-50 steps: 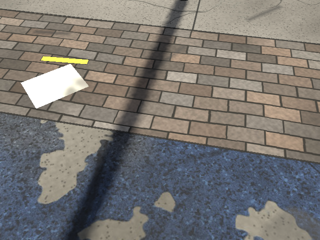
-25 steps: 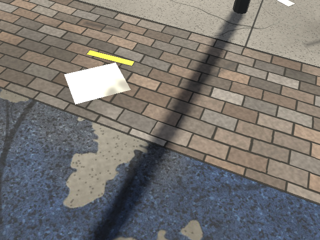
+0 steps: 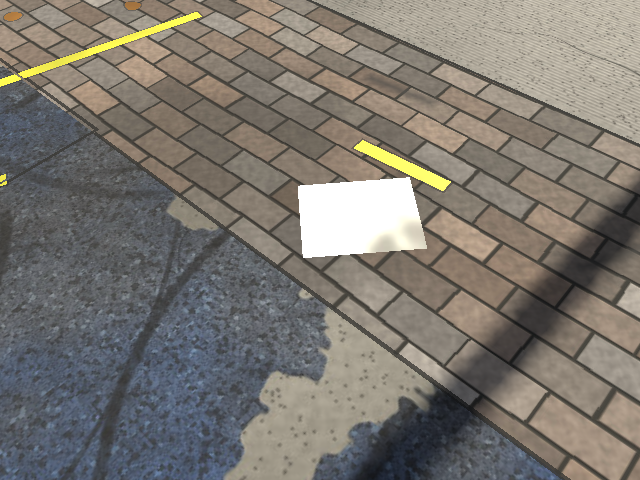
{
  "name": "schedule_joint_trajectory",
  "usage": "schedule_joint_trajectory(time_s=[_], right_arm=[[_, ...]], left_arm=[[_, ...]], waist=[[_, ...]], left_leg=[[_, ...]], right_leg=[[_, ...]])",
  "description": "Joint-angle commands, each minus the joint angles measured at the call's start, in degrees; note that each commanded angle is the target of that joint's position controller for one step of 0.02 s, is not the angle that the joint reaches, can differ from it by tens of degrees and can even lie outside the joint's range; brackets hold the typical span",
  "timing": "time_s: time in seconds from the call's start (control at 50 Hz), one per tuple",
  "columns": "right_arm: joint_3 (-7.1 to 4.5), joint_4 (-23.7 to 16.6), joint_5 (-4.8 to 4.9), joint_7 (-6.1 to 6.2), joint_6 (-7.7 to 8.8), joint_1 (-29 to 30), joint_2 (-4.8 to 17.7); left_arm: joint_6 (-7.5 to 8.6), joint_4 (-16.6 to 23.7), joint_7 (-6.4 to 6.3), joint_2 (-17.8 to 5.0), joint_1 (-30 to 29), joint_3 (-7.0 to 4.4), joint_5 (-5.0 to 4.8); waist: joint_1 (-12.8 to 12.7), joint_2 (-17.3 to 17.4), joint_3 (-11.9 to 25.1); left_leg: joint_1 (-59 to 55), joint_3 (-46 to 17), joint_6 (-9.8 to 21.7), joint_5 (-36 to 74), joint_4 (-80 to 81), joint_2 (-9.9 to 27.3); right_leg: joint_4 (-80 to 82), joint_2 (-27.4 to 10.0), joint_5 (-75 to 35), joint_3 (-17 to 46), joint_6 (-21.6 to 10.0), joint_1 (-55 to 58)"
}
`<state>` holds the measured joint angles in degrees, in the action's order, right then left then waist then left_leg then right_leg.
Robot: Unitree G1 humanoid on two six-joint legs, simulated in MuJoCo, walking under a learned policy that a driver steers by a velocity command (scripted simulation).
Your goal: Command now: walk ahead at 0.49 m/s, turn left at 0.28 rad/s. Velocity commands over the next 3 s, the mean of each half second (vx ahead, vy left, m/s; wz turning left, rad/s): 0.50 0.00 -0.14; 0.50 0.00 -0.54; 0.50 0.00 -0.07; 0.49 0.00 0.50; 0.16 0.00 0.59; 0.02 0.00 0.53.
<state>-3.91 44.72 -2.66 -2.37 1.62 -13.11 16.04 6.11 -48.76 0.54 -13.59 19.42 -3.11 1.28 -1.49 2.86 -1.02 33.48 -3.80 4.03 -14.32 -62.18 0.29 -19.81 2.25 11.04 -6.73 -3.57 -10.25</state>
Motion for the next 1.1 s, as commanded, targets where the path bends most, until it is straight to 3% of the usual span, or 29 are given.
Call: schedule_joint_trajectory(time_s=[0.02,0.08,0.16,0.2,0.24,0.26,0.28,0.3,0.32,0.34,0.38,0.4,0.46,0.54,0.6,0.66,0.72,0.74,0.76,0.78,0.8,0.82,0.84,0.86,0.88,0.92,0.96,1.0,1.1], right_arm=[[0.78,-3.3,-0.09,-0.72,0.25,0.4,-0.2],[2.08,-5.3,0.24,-1.33,0.81,7.8,-1.5],[2.43,-7.1,0.74,-0.81,1.4,14.4,-0.7],[2.21,-6.8,0.7,-0.12,1.92,13.5,0.1],[1.13,-2.9,-0.11,0.96,3.12,2.3,2.2],[-0.09,-0.6,-1.38,1.86,3.86,-7.6,6.0],[-1.55,-0.3,-2.31,2.64,3.77,-13.3,12.1],[-1.68,0.2,-0.06,2.75,2.87,-13.7,10.5],[-0.51,0.0,0.43,2.6,2.78,-8.6,6.6],[0.23,-0.2,0.76,2.3,3.18,-4.6,3.4],[0.97,0.5,1.25,2.44,3.89,-1.9,0.5],[0.99,0.9,1.3,2.52,4.35,-2.1,0.2],[0.55,2.8,1.88,2.72,5.56,-4.4,0.9],[0.62,4.9,1.5,2.85,5.49,-7.2,0.6],[0.24,5.7,1.43,3.08,5.42,-8.3,2.5],[-0.25,7.2,1.38,3.5,4.74,-11.0,4.4],[-0.72,8.1,1.17,3.98,3.55,-11.6,6.5],[-1.0,8.2,1.07,4.05,2.92,-11.4,7.5],[-1.17,8.0,1.26,3.99,2.26,-11.0,8.3],[-0.89,6.8,1.07,3.83,2.07,-11.1,7.6],[0.68,2.7,1.73,2.58,2.44,-13.5,0.1],[-0.28,0.6,1.56,2.21,3.3,-6.6,4.9],[-0.11,-0.9,2.12,1.98,3.97,-1.5,4.7],[0.34,-0.5,2.18,2.14,4.62,-1.9,4.0],[0.26,0.2,1.49,2.33,4.36,-2.5,3.7],[0.36,0.6,-0.14,2.16,2.17,-4.8,3.1],[0.53,0.0,-0.34,1.75,0.65,-4.1,2.1],[0.66,-1.6,-0.25,1.57,0.08,0.1,1.8],[1.02,-4.8,0.16,1.19,0.16,10.4,2.0]], left_arm=[[1.37,1.5,0.47,-4.3,0.9,-0.42,-0.19],[0.95,0.1,0.57,-4.9,2.8,-0.38,-0.67],[-0.01,-2.5,0.31,-7.3,8.1,-0.57,-0.61],[-0.7,-3.4,-0.02,-8.4,8.8,-0.76,-0.36],[-1.2,-4.1,-0.17,-8.2,8.6,-0.6,-0.8],[-1.04,-2.8,-0.13,-6.5,7.6,-0.06,-1.31],[-0.95,-0.1,0.06,1.0,11.1,1.7,-2.95],[-1.65,-1.3,-0.62,-5.2,10.5,-0.12,-1.9],[-2.01,-0.7,-0.55,-5.9,6.6,-0.71,-1.42],[-2.05,-0.4,-0.16,-4.3,4.2,-0.51,-1.27],[-3.44,-0.9,0.56,-3.4,3.9,-0.9,0.02],[-4.2,-1.1,1.0,-2.4,4.1,-0.9,0.37],[-5.3,0.5,1.86,-1.2,0.3,-1.01,0.63],[-5.5,3.8,2.63,-0.7,-8.1,-0.56,0.66],[-5.3,6.3,3.43,-0.5,-14.8,0.2,0.64],[-5.33,8.2,3.75,-1.6,-18.6,0.23,0.97],[-5.3,8.4,3.25,-2.9,-16.9,-0.36,1.2],[-5.12,7.3,2.95,-3.8,-12.7,-0.88,1.16],[-4.58,5.1,2.47,-4.9,-5.3,-1.69,1.27],[-4.16,2.2,1.55,-8.9,4.3,-3.31,1.9],[-4.22,2.8,0.68,-16.3,3.7,-5.03,1.54],[-4.95,3.8,0.45,-16.6,6.1,-5.13,-0.22],[-5.22,2.9,-0.1,-15.2,3.3,-4.75,-0.26],[-4.97,2.9,-0.36,-11.9,0.5,-3.98,-0.68],[-4.56,3.2,-0.43,-9.9,-2.2,-3.43,-0.81],[-3.64,3.7,-0.36,-7.6,-4.5,-2.55,-1.34],[-2.62,3.2,-0.1,-8.4,-3.0,-2.64,-1.58],[-2.4,2.9,-0.1,-9.5,-0.7,-2.88,-1.42],[-2.41,1.7,-0.25,-9.2,5.4,-2.68,-1.45]], waist=[[2.0,-6.5,-1.5],[0.7,-6.7,-2.1],[-1.3,-6.8,-2.8],[-0.6,-7.3,-2.4],[4.6,-5.3,3.0],[8.6,-2.0,10.0],[8.5,9.9,18.6],[9.1,6.3,18.9],[6.5,2.6,10.0],[5.0,1.9,4.9],[1.9,3.1,0.6],[1.2,3.1,0.4],[0.1,1.7,-0.6],[0.9,1.5,-3.2],[2.2,1.7,-4.5],[3.2,1.0,-5.3],[1.8,2.1,-2.8],[-0.1,2.4,-0.1],[-3.3,1.3,4.3],[-7.2,-3.1,10.2],[-3.2,-17.6,14.9],[-6.1,-10.8,18.4],[-5.0,-7.3,9.8],[-2.6,-3.7,4.7],[0.0,-1.6,2.3],[2.8,-2.6,2.8],[3.4,-2.7,2.6],[2.4,-3.5,0.9],[-1.6,-5.8,-1.0]], left_leg=[[5.2,-0.7,-0.8,5.9,5.9,2.3],[0.7,4.6,-1.4,12.2,17.7,2.9],[-3.5,7.3,-1.4,9.3,26.1,1.7],[-6.6,7.5,-0.6,5.2,29.5,0.3],[-22.6,7.5,1.3,6.0,36.5,-1.9],[-37.4,-0.8,3.7,2.5,37.2,6.1],[-55.7,-24.0,9.2,-0.8,39.8,24.8],[-50.7,-31.9,11.2,-3.1,44.5,26.3],[-43.7,-23.1,9.3,-3.7,45.8,22.9],[-36.6,-16.2,7.7,0.2,48.2,20.2],[-28.4,-6.6,4.4,6.0,51.3,15.8],[-26.8,-4.1,4.2,9.0,52.0,15.3],[-27.2,1.8,4.7,15.9,53.7,15.0],[-27.6,8.9,4.7,19.1,54.1,13.7],[-27.8,12.8,4.0,19.9,54.3,13.8],[-33.2,15.0,3.5,24.4,52.2,15.5],[-38.4,17.9,2.4,46.0,42.3,16.0],[-39.0,18.6,2.2,52.5,34.6,15.8],[-36.5,19.5,1.5,51.3,23.1,15.0],[-25.8,19.6,-0.4,37.2,6.8,13.6],[0.2,18.0,-4.0,-12.2,-14.3,3.4],[8.1,4.6,-4.5,-16.5,-20.9,-0.9],[12.7,2.4,-3.7,-9.7,-19.7,2.8],[10.0,2.7,-3.4,-4.5,-13.9,5.0],[6.0,2.3,-3.6,-3.2,-9.6,6.4],[-0.5,2.0,-4.8,-3.3,-5.5,6.9],[-0.7,2.9,-5.9,-2.3,-2.1,6.5],[1.9,3.5,-6.7,1.9,2.3,6.3],[7.2,3.4,-7.0,12.5,15.5,5.1]], right_leg=[[12.4,-15.3,-10.8,11.6,-7.8,1.3],[12.2,-12.9,-15.2,6.6,-6.5,0.1],[9.1,-14.6,-20.6,9.2,-6.8,4.5],[5.1,-15.5,-25.3,10.8,-6.6,7.5],[-8.8,-12.4,-32.5,8.6,-4.9,5.7],[-22.0,-9.6,-21.4,6.8,-3.5,-3.3],[-41.6,-1.8,11.7,1.7,-0.8,-23.4],[-49.6,-1.2,18.8,7.0,-1.5,-28.1],[-50.7,-4.2,14.1,9.2,-2.1,-29.9],[-48.6,-5.9,10.0,9.2,-1.9,-28.9],[-45.6,-7.5,6.8,9.0,-0.7,-25.0],[-45.8,-7.4,5.7,8.7,-0.3,-23.9],[-45.4,-7.9,0.7,8.2,0.5,-27.7],[-36.6,-8.1,-7.8,6.8,1.1,-31.2],[-25.5,-7.4,-12.3,3.7,0.1,-27.1],[-19.9,-6.2,-8.3,0.8,-1.9,-25.6],[-17.1,-1.8,0.3,-2.6,-5.2,-19.7],[-16.2,0.6,3.2,-3.3,-6.6,-14.8],[-12.6,3.0,2.9,-3.1,-8.1,-5.4],[-9.8,-1.0,6.0,4.9,-10.6,9.5],[-5.6,-19.1,8.9,35.2,-18.7,27.1],[3.4,-22.2,8.2,51.3,-20.7,28.9],[4.0,-20.8,3.0,41.0,-18.7,24.0],[4.2,-18.8,-5.0,34.4,-16.5,15.7],[4.6,-15.6,-11.1,29.6,-14.3,9.5],[5.8,-12.0,-17.9,24.2,-13.1,3.3],[6.6,-10.1,-20.4,22.0,-13.2,1.2],[8.0,-9.0,-17.8,21.8,-12.5,0.3],[8.0,-8.3,-17.3,22.7,-9.8,5.9]])
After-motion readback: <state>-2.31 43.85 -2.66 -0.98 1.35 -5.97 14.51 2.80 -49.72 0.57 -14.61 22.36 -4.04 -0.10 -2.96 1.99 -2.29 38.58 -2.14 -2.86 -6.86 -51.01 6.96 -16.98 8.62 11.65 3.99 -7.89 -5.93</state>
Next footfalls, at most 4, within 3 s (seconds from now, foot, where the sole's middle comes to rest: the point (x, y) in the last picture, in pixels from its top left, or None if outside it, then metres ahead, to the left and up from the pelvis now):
0.26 left None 0.29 0.12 -0.78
0.78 right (418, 462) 0.53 -0.13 -0.78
1.34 left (413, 316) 0.89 -0.15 -0.78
1.86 right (509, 251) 1.09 -0.41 -0.78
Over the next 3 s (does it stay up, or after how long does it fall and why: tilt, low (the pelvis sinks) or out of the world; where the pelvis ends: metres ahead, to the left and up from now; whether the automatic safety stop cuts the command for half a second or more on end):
stays up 1.18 -0.34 0.00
